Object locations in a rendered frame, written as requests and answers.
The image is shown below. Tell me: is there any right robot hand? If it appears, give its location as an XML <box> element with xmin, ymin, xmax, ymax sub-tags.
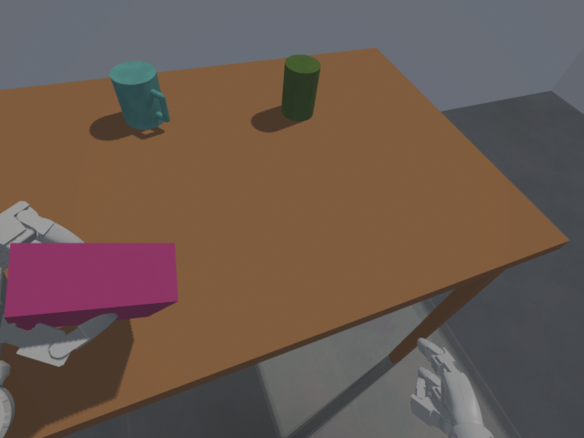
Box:
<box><xmin>411</xmin><ymin>338</ymin><xmax>484</xmax><ymax>437</ymax></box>

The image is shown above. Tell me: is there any left robot hand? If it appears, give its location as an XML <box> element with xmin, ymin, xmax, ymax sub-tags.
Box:
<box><xmin>0</xmin><ymin>201</ymin><xmax>118</xmax><ymax>367</ymax></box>

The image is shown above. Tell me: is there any table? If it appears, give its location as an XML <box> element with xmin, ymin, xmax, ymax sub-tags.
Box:
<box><xmin>0</xmin><ymin>47</ymin><xmax>570</xmax><ymax>438</ymax></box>

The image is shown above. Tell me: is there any sponge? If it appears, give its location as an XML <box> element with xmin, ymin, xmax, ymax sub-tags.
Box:
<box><xmin>5</xmin><ymin>243</ymin><xmax>178</xmax><ymax>330</ymax></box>

